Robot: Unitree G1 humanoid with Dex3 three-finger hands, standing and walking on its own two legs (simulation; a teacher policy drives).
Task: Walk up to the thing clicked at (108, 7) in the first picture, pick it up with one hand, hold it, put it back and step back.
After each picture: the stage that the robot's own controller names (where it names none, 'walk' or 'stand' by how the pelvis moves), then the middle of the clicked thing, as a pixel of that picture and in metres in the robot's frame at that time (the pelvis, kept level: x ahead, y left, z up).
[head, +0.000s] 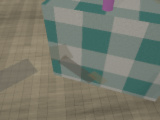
stand; out of the picture +0.98 -0.15 +0.12
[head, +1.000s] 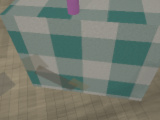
walk; out of the picture +0.88 +0.11 +0.15
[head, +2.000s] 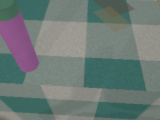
walk; (18, 40) +0.41 +0.24 +0.14
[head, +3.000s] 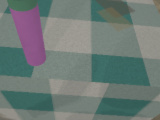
stand; (30, 32) +0.44 +0.18 +0.15
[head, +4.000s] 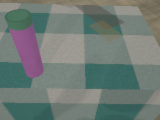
walk; (27, 48) +0.44 +0.20 +0.12
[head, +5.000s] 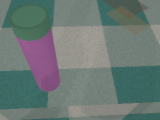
walk; (41, 57) +0.33 +0.12 +0.16
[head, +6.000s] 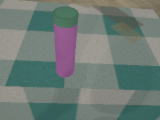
walk; (65, 46) +0.43 +0.08 +0.14
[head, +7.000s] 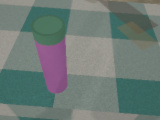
stand; (53, 61) +0.34 +0.10 +0.14
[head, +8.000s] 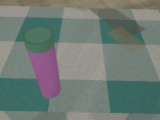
stand; (46, 67) +0.34 +0.13 +0.12
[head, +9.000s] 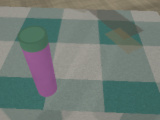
stand; (41, 66) +0.36 +0.14 +0.12
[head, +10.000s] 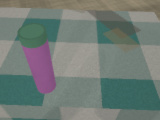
stand; (40, 63) +0.37 +0.15 +0.12
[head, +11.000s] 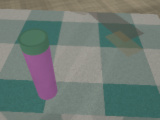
stand; (41, 69) +0.35 +0.14 +0.12
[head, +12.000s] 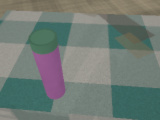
rise first; (50, 69) +0.35 +0.13 +0.12
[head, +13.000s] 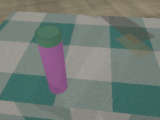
go down; (54, 63) +0.37 +0.13 +0.12
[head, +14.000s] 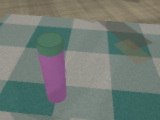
go down; (54, 72) +0.34 +0.11 +0.12
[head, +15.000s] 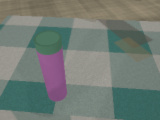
approach; (53, 70) +0.35 +0.12 +0.13
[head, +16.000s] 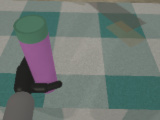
close; (40, 60) +0.36 +0.13 +0.15
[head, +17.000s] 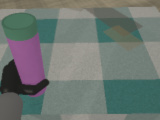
lift; (29, 61) +0.34 +0.15 +0.17
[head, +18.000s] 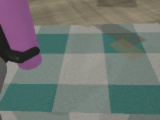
lift; (17, 23) +0.33 +0.16 +0.32
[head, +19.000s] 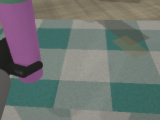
hold; (22, 38) +0.32 +0.16 +0.28
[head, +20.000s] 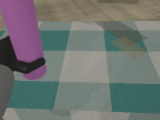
hold; (25, 35) +0.33 +0.15 +0.28
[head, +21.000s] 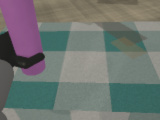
hold; (24, 30) +0.34 +0.16 +0.29
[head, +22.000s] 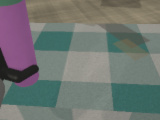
crouch; (16, 41) +0.29 +0.17 +0.30
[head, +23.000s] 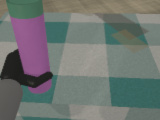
crouch; (33, 50) +0.33 +0.14 +0.23
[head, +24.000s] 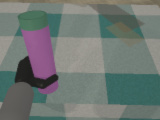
lower; (41, 56) +0.38 +0.13 +0.14
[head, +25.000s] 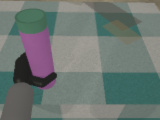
lower; (39, 55) +0.38 +0.13 +0.15
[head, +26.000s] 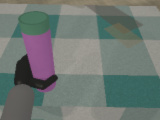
lower; (41, 57) +0.37 +0.13 +0.15
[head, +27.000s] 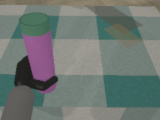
lower; (41, 58) +0.37 +0.13 +0.15
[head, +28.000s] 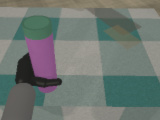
open; (43, 59) +0.37 +0.12 +0.15
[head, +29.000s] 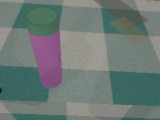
sink last; (48, 54) +0.37 +0.11 +0.15
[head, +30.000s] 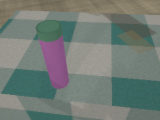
sink last; (55, 58) +0.39 +0.13 +0.13
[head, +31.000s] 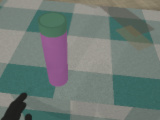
stand; (56, 55) +0.38 +0.11 +0.14
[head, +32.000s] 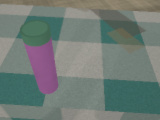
stand; (43, 62) +0.36 +0.14 +0.13
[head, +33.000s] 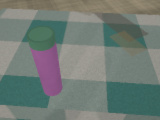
stand; (48, 66) +0.36 +0.13 +0.12
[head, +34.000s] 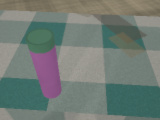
stand; (47, 68) +0.36 +0.13 +0.12
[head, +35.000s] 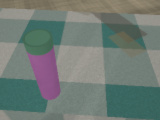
stand; (45, 69) +0.35 +0.13 +0.12
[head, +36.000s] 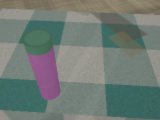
stand; (45, 69) +0.35 +0.13 +0.12
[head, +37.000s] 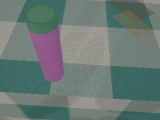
walk; (49, 50) +0.38 +0.12 +0.13
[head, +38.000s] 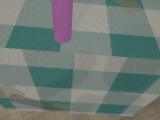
walk; (62, 11) +0.55 +0.10 +0.13
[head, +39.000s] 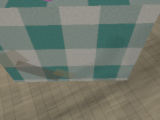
walk; out of the picture +0.83 +0.20 +0.15
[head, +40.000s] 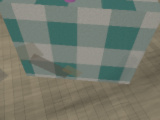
stand; out of the picture +0.99 +0.12 +0.14
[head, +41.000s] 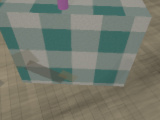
stand; out of the picture +1.00 +0.13 +0.12
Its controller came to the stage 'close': yes
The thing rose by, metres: 0.21
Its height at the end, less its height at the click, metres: +0.00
